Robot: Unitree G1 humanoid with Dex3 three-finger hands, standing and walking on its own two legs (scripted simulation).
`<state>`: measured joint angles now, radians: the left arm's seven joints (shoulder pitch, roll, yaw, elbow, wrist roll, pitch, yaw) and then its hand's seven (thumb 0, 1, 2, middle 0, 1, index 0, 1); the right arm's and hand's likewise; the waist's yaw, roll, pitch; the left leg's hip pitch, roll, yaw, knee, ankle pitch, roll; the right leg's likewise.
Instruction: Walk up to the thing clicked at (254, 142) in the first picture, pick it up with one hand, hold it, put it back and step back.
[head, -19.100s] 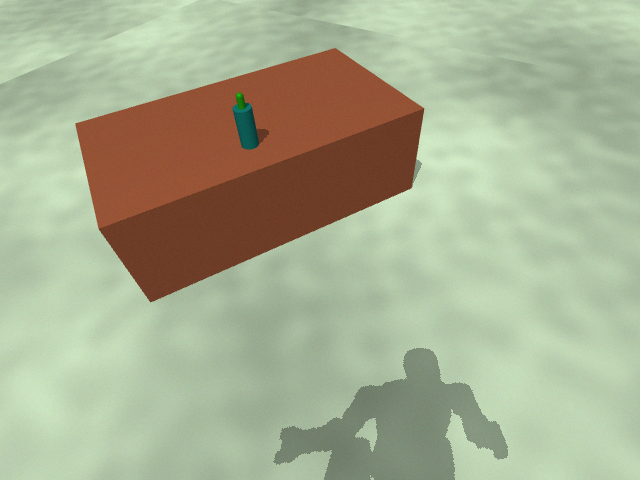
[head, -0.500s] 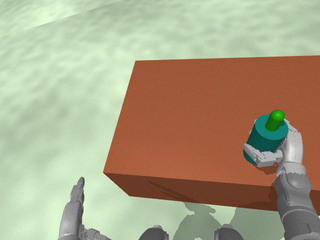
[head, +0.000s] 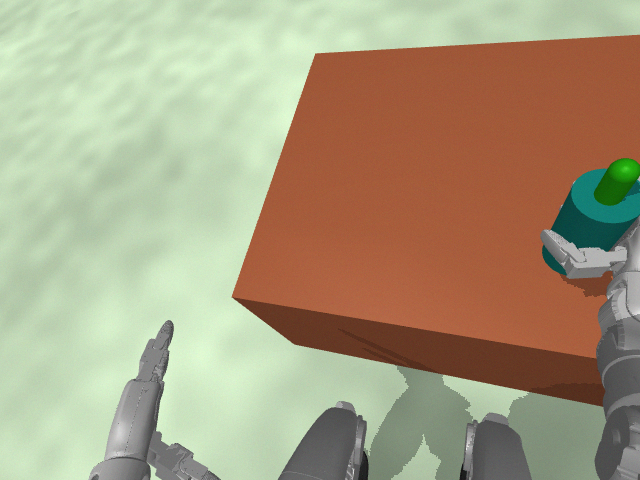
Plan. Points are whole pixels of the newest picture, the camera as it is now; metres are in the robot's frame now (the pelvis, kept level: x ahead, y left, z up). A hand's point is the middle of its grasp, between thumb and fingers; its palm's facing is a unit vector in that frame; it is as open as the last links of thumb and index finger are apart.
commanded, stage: crouch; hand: right
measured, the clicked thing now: (593, 217) +0.45 -0.20 +0.00
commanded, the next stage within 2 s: lower in 0.36 s
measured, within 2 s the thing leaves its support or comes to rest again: rests again in 1.34 s
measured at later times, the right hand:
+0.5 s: hand (576, 226) +0.47 -0.20 -0.06, palm faces +0.20 +0.98 +0.01, open 9.2 cm
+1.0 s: hand (565, 242) +0.48 -0.21 -0.13, palm faces +0.20 +0.98 +0.02, open 9.2 cm
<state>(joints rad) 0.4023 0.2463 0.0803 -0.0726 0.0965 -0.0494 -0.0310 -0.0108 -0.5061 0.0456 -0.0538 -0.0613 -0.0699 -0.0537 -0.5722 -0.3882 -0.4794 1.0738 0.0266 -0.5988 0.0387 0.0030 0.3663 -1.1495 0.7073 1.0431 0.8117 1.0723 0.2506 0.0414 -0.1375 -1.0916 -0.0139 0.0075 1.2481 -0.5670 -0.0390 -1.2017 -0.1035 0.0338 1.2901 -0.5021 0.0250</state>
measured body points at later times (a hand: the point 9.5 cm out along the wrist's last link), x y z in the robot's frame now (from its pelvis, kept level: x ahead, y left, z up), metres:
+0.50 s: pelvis +0.00 +0.01 -0.02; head +0.15 -0.06 +0.39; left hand +0.16 +0.27 +0.04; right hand +0.46 -0.26 -0.06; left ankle +0.01 +0.15 -0.62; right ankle +0.05 -0.13 -0.62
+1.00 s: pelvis -0.02 +0.00 -0.06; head +0.17 -0.09 +0.34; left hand +0.15 +0.26 +0.05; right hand +0.46 -0.26 -0.13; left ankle +0.01 +0.15 -0.62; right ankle +0.05 -0.13 -0.62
